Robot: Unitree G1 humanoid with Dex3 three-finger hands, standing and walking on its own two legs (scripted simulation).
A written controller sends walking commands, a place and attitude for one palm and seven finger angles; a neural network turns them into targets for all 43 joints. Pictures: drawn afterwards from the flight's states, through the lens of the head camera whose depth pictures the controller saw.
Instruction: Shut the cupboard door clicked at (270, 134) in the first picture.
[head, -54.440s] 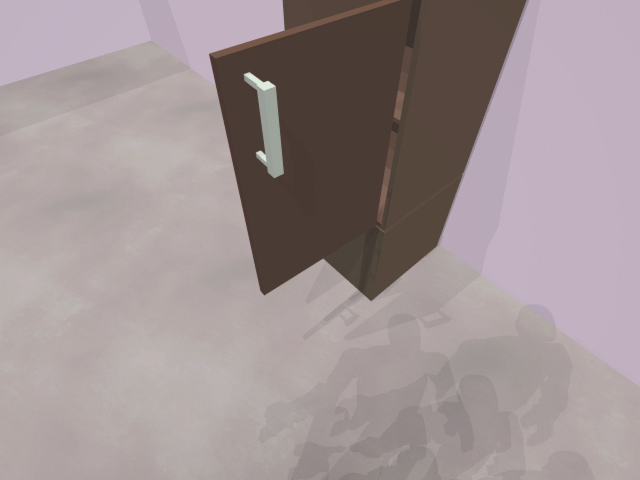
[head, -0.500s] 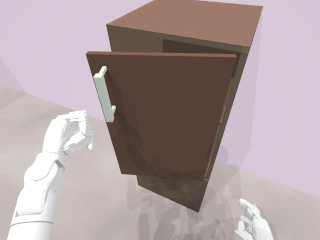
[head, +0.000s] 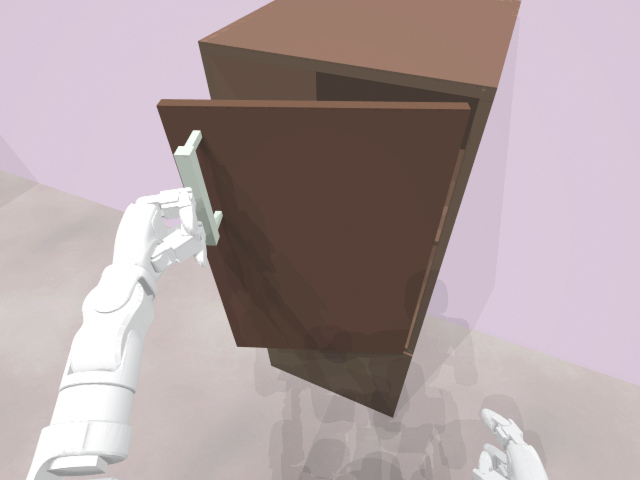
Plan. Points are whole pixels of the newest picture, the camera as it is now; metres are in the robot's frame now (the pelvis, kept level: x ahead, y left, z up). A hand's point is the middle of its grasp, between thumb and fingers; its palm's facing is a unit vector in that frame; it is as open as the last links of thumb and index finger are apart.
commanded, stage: bring the fist close to the handle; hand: left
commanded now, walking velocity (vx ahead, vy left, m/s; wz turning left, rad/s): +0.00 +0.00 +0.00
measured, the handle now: (203, 190) +0.45 +0.19 +0.15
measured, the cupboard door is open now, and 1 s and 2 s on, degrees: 21 15 0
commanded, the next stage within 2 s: push the door shut along its arc in 0.32 s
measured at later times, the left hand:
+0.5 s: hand (205, 246) +0.34 +0.16 +0.15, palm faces +0.01 -1.00 -0.04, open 3.1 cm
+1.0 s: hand (222, 206) +0.40 +0.15 +0.16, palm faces -0.11 -0.99 -0.04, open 3.1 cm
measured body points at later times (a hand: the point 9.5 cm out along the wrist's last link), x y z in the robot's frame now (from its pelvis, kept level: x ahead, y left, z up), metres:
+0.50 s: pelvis +0.00 +0.00 +0.00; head -0.02 -0.02 +0.45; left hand +0.33 +0.21 +0.16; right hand +0.17 -0.24 -0.08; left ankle +0.04 +0.12 -0.73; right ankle -0.04 -0.12 -0.73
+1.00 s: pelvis -0.01 +0.00 +0.00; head +0.00 -0.02 +0.45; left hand +0.40 +0.21 +0.16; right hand +0.11 -0.26 -0.11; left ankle +0.04 +0.12 -0.73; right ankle -0.04 -0.12 -0.73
